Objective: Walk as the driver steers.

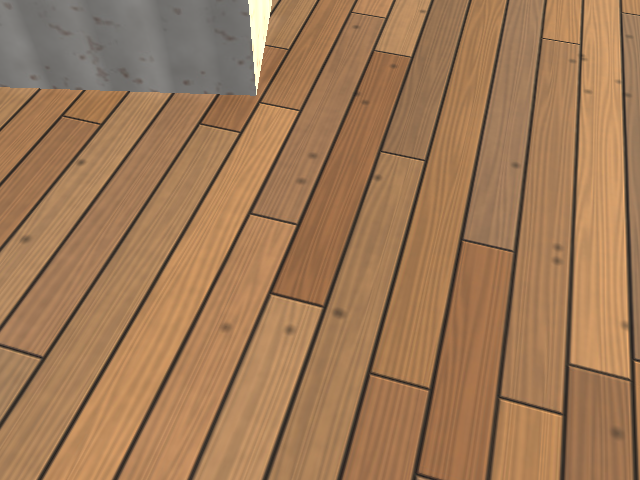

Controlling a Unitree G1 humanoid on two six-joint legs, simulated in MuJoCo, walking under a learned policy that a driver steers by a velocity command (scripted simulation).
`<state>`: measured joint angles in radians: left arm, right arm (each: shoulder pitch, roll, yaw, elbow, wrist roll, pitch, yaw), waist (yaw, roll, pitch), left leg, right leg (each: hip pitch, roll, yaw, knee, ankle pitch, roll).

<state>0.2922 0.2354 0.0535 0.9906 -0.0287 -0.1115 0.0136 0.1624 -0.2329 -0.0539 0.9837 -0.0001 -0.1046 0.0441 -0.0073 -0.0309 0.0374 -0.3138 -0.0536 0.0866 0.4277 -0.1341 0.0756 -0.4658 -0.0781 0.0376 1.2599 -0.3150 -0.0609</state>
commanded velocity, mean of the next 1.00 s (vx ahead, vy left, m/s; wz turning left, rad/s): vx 0.49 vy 0.00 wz -0.45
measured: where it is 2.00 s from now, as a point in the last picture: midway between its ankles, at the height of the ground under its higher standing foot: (424, 366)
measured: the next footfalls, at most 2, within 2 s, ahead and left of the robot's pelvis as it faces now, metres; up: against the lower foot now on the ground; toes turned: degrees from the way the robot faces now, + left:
right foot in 0.42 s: +0.40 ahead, -0.17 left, +0.00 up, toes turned -12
left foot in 0.90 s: +0.74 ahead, -0.07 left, +0.00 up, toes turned -29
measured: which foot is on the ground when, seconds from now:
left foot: down 0.00-0.40, up 0.42-0.88, down 0.90-1.00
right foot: up 0.00-0.40, down 0.42-0.92, up 0.94-1.00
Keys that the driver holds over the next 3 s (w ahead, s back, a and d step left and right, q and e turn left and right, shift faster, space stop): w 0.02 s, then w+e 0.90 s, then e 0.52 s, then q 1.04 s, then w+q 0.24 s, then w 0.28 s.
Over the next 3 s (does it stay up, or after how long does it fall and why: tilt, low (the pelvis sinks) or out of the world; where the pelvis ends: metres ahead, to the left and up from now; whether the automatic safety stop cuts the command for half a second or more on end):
stays up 0.84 -0.24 0.00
